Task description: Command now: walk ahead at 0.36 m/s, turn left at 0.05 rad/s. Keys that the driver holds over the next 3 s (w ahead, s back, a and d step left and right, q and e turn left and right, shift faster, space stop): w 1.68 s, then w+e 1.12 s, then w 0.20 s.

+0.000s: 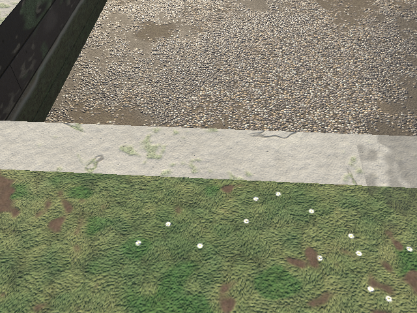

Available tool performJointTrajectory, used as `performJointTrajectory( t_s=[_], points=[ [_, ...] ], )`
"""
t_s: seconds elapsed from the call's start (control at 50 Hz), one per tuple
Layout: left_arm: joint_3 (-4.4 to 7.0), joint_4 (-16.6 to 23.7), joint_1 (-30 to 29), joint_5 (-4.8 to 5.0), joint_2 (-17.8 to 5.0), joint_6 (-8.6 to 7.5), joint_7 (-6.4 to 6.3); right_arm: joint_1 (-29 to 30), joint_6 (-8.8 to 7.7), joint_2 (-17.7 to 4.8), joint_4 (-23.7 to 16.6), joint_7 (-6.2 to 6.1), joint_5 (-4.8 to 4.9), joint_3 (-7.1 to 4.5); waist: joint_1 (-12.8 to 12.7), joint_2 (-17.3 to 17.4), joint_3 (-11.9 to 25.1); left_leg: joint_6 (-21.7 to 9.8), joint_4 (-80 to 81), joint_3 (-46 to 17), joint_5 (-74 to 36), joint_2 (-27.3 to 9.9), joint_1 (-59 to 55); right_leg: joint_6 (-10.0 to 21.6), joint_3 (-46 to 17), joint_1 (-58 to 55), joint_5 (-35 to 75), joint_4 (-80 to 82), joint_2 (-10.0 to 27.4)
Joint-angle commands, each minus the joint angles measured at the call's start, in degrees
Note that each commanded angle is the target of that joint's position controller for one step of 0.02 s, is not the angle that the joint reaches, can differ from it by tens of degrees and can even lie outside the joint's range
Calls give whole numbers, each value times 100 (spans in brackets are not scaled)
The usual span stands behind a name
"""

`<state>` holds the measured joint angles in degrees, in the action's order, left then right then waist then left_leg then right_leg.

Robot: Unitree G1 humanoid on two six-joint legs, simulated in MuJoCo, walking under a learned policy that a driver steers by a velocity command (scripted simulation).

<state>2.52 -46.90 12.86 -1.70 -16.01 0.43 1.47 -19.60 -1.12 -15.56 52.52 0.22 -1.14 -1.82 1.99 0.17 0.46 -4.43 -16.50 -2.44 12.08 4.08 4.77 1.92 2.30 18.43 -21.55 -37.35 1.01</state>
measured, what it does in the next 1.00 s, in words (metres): walks ahead: right foot, then left foot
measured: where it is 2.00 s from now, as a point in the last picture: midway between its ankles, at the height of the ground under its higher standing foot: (227, 195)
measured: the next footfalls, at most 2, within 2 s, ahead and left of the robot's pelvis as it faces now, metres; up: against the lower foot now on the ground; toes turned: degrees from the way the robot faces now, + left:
right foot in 0.06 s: +0.07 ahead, -0.11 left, +0.00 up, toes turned -2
left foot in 0.54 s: +0.41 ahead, +0.06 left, +0.00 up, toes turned +2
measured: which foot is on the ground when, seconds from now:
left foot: down 0.00-0.06, up 0.08-0.52, down 0.54-1.00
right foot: up 0.00-0.04, down 0.06-0.54, up 0.56-1.00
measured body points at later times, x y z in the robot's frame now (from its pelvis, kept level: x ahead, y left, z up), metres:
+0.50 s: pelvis +0.21 -0.02 -0.02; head +0.25 -0.03 +0.43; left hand +0.12 +0.22 -0.15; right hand +0.42 -0.24 -0.13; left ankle +0.37 +0.07 -0.73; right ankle +0.03 -0.11 -0.75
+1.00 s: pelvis +0.49 -0.01 -0.01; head +0.51 -0.01 +0.44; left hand +0.67 +0.21 -0.13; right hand +0.41 -0.24 -0.15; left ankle +0.37 +0.05 -0.75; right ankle +0.66 -0.13 -0.71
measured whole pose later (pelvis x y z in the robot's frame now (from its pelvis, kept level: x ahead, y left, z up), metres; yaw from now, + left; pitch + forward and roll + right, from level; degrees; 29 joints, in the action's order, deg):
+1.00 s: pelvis +0.49 -0.01 -0.01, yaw -1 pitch +0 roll +1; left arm 0.9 -49.1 2.2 -1.5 -12.4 -1.6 1.9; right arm -25.8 -5.2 -11.0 60.7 -0.2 -0.9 -0.9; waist 3.7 -2.0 -2.8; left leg -5.4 -9.2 3.7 15.2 6.3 -5.3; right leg 2.0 3.3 35.0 -1.0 -38.0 4.7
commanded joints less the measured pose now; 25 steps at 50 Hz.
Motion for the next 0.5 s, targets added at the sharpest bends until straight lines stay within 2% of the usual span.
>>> performJointTrajectory(
  t_s=[0.02,0.04,0.06,0.08,0.1,0.12,0.14,0.16,0.2,0.28,0.36,0.42,0.46,0.5],
  points=[
    [55,222,136,31,-292,-166,-45,482,-111,-932,-322,25,60,-234,-379,367,-469,-842,610,-1359,1800,-1460,1257,189,218,-872,575,994,-112],
    [76,38,555,18,-329,-207,-84,518,-111,-846,-320,24,58,-216,-569,162,-395,-708,185,-1192,1954,-1235,1859,213,216,-1743,611,1273,-239],
    [127,-145,1161,10,-525,-274,-149,616,-144,-582,-382,24,7,-135,-827,-245,-242,-499,-620,-865,1989,-905,2620,288,-408,-2677,66,1622,188],
    [224,-174,1739,-39,-1083,-340,-208,751,-195,-25,-598,57,19,21,-1040,-1434,69,-176,-2589,74,1890,-200,3281,596,-2555,-3150,-1851,2706,1697],
    [315,-231,1689,16,-1411,-340,-199,825,-195,-454,-629,50,-105,-81,-876,-1182,-483,-154,-3597,147,1871,1,3993,1057,-3951,-2426,-2898,3328,2315],
    [244,-159,1263,55,-1108,-339,-167,745,-195,-692,-589,93,-154,-151,-532,-583,-848,-194,-4079,-204,1343,-384,3978,1118,-3644,-1953,-2781,3281,2142],
    [166,-52,827,85,-811,-377,-121,540,-206,-676,-444,173,-119,-154,-273,-452,-898,-151,-4144,-197,831,-555,3823,962,-3067,-1739,-2153,3249,1770],
    [126,1,629,90,-667,-420,-94,404,-208,-641,-340,216,-97,-149,-161,-460,-789,-62,-4105,-106,488,-665,3638,806,-2487,-1700,-1386,3282,1470],
    [73,-99,753,86,-500,-523,-96,462,-167,-524,-243,258,-158,-112,-185,-493,-600,97,-4265,126,-57,-762,3506,720,-1668,-1762,193,3250,1105],
    [38,-469,1386,133,-386,-581,-74,1143,-92,-344,-449,265,-147,-53,-315,-441,-591,315,-4133,427,-514,-839,3905,802,-1007,-1974,2341,3081,941],
    [-5,-685,1612,113,-329,-579,-113,2043,-97,-142,-757,277,-112,56,-473,-495,-735,405,-2950,706,-881,-713,3707,789,-630,-1900,3354,3018,785],
    [-6,-838,1744,90,-404,-586,-157,2473,-120,-101,-909,268,-69,110,-543,-547,-786,257,-2040,842,-1015,-557,3228,802,-564,-2041,3794,3004,914],
    [0,-915,1677,78,-458,-581,-184,2427,-139,-179,-937,228,-60,93,-423,-562,-744,50,-1699,840,-891,-459,2856,774,-527,-2272,4477,2809,1068],
    [17,-938,1462,63,-554,-571,-217,1775,-177,-342,-749,142,-58,15,-66,-634,-361,-192,-1534,853,-516,-188,1981,646,-417,-2483,6089,1996,1124]
  ],
)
